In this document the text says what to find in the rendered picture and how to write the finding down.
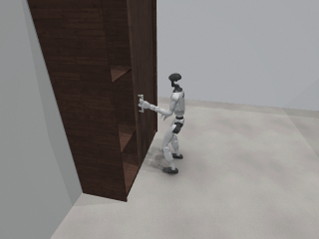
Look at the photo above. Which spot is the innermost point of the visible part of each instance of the handle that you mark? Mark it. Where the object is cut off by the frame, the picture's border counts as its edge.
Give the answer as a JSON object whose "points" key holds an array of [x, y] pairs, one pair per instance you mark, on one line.
{"points": [[142, 98], [156, 77]]}

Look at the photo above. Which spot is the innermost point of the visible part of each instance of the robot left foot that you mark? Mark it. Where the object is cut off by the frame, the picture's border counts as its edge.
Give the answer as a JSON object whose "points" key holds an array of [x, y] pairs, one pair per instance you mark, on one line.
{"points": [[169, 169]]}

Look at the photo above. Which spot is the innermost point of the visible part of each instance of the robot left thigh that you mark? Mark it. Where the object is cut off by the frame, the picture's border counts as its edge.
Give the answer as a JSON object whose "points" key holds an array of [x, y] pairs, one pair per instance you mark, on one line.
{"points": [[175, 128]]}

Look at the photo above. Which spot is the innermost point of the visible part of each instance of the robot left forearm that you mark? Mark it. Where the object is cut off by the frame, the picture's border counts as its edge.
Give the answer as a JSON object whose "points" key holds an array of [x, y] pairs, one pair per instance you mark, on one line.
{"points": [[160, 110]]}

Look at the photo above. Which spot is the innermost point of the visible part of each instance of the left robot upper arm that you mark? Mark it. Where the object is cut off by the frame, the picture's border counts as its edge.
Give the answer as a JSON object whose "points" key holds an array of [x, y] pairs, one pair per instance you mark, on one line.
{"points": [[173, 102]]}

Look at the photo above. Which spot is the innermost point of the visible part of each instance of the robot left hand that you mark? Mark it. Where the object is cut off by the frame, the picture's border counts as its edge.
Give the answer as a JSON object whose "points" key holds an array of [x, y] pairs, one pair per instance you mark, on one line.
{"points": [[144, 104]]}

